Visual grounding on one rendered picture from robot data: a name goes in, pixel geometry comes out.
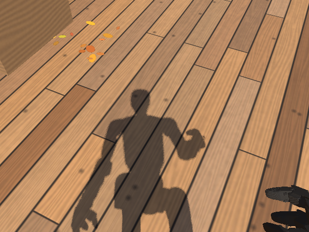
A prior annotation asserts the robot right hand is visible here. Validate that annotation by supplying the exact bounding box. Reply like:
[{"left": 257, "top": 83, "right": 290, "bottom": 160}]
[{"left": 263, "top": 185, "right": 309, "bottom": 232}]

